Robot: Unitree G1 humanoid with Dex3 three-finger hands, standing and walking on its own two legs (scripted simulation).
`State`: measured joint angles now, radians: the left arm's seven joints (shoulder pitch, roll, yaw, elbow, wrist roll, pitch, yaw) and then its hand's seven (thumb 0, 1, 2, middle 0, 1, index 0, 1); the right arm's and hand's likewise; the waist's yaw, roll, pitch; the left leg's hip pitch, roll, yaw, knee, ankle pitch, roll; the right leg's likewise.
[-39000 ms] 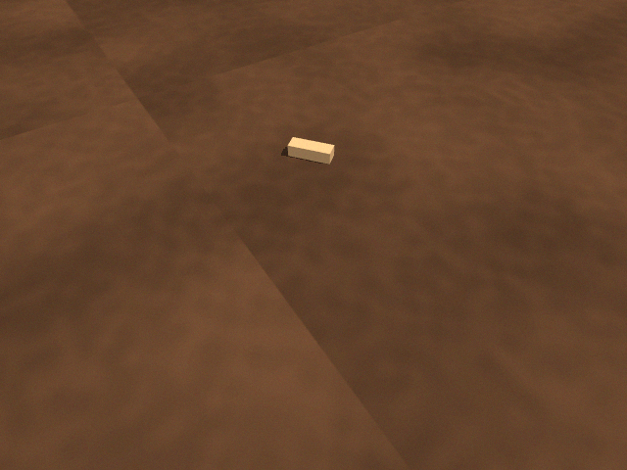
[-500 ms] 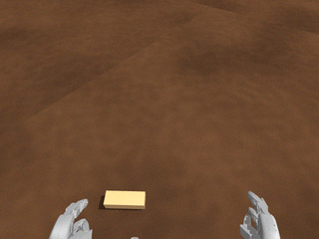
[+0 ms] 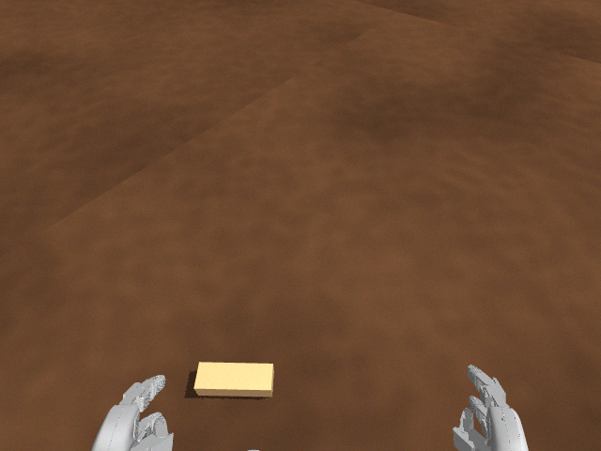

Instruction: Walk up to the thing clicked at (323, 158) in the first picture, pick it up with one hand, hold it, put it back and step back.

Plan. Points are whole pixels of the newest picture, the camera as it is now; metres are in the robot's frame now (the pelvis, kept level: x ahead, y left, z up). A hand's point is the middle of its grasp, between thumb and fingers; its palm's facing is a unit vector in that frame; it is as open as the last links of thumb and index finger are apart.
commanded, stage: home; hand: left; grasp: from above
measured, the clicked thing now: (235, 379) +0.45 +0.21 -0.68
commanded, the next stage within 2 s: stand in 0.40 s
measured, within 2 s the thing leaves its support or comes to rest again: neither
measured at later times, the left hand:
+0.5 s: hand (167, 446) +0.16 +0.18 -0.05, palm faces +0.04 -0.98 -0.21, open 7.4 cm
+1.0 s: hand out of the picture +0.04 +0.24 -0.11, palm faces +0.06 -0.94 -0.33, open 7.4 cm
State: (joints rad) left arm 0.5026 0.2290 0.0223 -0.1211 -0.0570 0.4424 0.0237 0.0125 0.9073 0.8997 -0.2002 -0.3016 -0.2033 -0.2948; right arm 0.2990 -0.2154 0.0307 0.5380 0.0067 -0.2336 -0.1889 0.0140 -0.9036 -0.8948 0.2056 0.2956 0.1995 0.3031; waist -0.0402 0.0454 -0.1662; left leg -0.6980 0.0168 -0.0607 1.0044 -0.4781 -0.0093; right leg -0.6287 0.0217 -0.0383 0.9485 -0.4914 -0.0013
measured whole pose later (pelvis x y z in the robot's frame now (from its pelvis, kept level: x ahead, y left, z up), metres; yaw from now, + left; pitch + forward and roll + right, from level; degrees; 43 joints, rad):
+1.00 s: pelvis -0.01 +0.01 +0.05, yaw +1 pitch -3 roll +0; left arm 0.22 0.28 0.04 1.00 0.03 0.02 0.04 0.01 0.91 0.90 -0.20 -0.30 -0.20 -0.30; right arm 0.18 -0.28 -0.04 1.02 -0.04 0.00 -0.03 0.01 -0.91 -0.90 0.20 0.30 0.20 0.30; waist 0.02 0.01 0.06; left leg -0.22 -0.02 -0.04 0.53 -0.25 0.01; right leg -0.17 -0.02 -0.02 0.50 -0.28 0.02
